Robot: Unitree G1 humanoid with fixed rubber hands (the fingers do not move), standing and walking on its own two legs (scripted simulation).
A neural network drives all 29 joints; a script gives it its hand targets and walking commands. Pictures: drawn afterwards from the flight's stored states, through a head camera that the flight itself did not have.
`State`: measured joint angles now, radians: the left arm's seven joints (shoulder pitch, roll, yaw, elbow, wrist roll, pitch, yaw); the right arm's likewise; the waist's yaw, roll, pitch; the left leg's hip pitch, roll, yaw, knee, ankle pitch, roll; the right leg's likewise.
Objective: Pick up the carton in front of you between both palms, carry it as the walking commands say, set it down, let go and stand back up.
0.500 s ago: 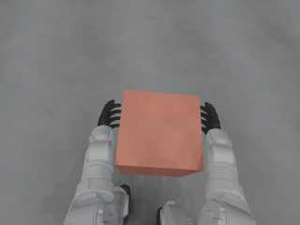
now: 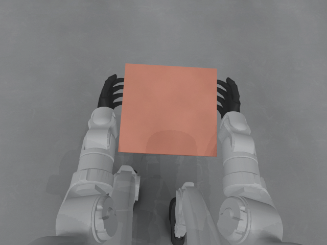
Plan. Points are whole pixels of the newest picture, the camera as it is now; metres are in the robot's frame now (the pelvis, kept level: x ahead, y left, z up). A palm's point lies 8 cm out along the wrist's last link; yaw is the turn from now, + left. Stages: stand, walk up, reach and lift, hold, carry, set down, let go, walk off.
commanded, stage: set down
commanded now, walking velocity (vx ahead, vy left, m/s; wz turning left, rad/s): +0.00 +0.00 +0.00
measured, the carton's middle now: (166, 118) +0.42 +0.02 -0.15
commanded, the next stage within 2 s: none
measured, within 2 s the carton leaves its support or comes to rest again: rests again in 1.70 s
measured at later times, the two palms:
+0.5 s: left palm (112, 113) +0.44 +0.19 -0.25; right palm (203, 117) +0.46 -0.11 -0.23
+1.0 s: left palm (112, 113) +0.47 +0.22 -0.36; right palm (189, 121) +0.48 -0.08 -0.36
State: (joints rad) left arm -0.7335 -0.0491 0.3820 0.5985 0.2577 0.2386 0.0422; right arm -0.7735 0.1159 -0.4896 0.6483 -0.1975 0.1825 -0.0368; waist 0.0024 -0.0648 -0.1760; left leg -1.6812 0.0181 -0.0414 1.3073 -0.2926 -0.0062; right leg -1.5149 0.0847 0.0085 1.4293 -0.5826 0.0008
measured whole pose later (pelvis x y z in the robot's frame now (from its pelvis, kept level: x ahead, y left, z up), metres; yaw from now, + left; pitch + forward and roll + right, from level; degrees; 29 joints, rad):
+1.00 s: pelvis -0.04 +0.00 -0.21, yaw -4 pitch +44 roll -3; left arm -1.28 0.27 0.27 0.96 0.01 0.19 0.04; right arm -1.24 -0.06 -0.32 0.87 -0.03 0.15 -0.20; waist 0.10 -0.05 0.13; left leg -2.40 0.02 -0.07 1.97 -0.34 -0.02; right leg -2.21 0.14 -0.02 2.15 -0.71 0.03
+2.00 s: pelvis -0.05 +0.00 -0.23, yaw -4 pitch +38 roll -1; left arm -1.40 0.39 0.30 1.22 -0.04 0.07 -0.05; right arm -1.39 -0.10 -0.33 1.03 -0.15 0.10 -0.06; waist 0.07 -0.02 0.28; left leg -2.39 0.05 -0.04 2.04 -0.32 0.00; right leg -2.22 0.17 0.01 2.24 -0.69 0.05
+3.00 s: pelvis -0.02 +0.01 -0.08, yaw -3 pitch +46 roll -4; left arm -1.00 0.32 0.30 0.77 -0.05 0.13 -0.01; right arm -1.03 -0.20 -0.20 0.73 0.05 0.16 -0.11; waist 0.06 -0.02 -0.04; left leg -2.07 0.01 -0.04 1.58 -0.33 0.01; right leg -1.89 0.10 0.02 1.71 -0.64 0.04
